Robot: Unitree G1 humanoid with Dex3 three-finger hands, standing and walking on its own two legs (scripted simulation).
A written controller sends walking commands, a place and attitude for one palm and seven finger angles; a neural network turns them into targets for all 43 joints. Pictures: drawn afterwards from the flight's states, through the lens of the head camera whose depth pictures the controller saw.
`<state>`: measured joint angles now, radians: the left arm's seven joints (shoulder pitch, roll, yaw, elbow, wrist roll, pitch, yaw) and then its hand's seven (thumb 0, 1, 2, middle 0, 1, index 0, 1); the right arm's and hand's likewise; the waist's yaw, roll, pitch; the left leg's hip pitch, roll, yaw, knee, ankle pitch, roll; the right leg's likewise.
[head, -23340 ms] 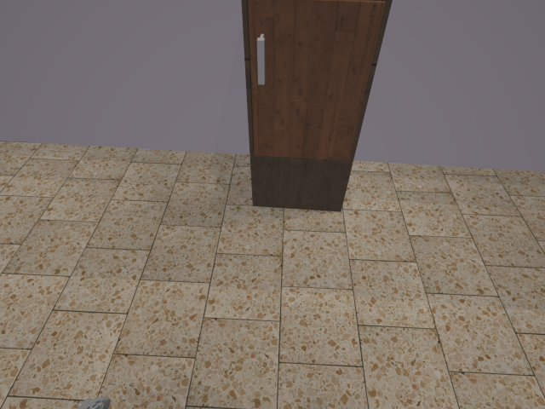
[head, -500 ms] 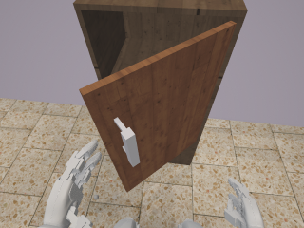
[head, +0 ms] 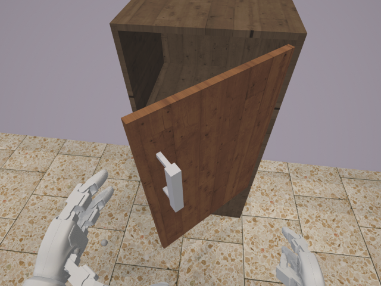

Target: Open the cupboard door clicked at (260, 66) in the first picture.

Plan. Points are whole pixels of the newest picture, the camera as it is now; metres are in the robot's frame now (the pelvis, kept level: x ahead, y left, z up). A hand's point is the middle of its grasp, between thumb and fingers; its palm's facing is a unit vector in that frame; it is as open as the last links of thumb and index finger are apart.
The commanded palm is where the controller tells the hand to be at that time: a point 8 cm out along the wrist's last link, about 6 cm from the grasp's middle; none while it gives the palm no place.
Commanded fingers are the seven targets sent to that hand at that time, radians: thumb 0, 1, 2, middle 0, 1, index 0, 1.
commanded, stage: draw the hand back to the body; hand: left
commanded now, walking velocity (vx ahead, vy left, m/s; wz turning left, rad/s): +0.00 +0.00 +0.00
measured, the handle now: (169, 182) +0.31 +0.07 +0.07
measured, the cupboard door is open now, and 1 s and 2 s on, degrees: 44 44 44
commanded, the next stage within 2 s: step back with the hand held close in 1.28 s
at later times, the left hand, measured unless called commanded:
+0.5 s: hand (49, 213) +0.20 +0.23 +0.15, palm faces +0.29 -0.88 -0.37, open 13.9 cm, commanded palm +0.15 +0.27 +0.18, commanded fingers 0.00 0.23 0.62 -0.18 -0.30 -0.18 -0.30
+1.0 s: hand (7, 164) +0.23 +0.27 +0.23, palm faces +0.47 -0.78 -0.41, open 8.1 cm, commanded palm +0.18 +0.30 +0.24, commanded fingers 0.00 0.90 0.90 -0.20 -0.30 -0.20 -0.30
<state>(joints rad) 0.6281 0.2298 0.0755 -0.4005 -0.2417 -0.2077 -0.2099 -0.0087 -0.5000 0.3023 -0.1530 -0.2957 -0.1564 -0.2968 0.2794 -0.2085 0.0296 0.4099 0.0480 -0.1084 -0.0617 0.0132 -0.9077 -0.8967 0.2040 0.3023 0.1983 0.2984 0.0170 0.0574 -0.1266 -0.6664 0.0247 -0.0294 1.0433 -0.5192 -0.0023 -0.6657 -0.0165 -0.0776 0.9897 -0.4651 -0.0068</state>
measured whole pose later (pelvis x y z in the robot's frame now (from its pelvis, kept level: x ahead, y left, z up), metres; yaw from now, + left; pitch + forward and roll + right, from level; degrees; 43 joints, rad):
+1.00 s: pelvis +0.04 +0.00 +0.07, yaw -1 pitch -4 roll -1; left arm 0.46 0.34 0.35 -0.41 -0.05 -0.05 0.12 0.01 0.75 0.84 -0.20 -0.30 -0.21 -0.30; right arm 0.18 -0.23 0.02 0.63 0.00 -0.11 -0.08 0.01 -0.91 -0.90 0.20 0.30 0.20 0.30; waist 0.08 0.07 0.01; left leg -0.07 0.01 0.01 0.42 -0.29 0.00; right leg -0.09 -0.01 -0.04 0.40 -0.25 0.00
